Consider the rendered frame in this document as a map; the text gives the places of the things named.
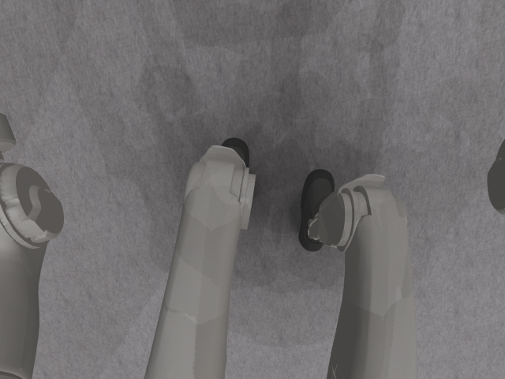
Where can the right robot upper arm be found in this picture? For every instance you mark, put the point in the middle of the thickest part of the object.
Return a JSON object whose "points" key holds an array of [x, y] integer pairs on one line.
{"points": [[496, 181]]}

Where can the left robot forearm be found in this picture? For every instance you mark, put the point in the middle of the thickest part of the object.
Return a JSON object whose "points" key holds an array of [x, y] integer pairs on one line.
{"points": [[7, 139]]}

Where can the left robot upper arm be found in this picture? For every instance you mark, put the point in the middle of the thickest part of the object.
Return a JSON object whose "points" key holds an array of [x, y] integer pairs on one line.
{"points": [[30, 216]]}

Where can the left robot thigh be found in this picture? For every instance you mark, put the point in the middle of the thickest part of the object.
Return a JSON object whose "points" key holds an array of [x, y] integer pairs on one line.
{"points": [[191, 334]]}

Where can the right robot shin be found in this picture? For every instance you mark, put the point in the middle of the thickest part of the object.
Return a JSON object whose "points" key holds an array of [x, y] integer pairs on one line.
{"points": [[320, 229]]}

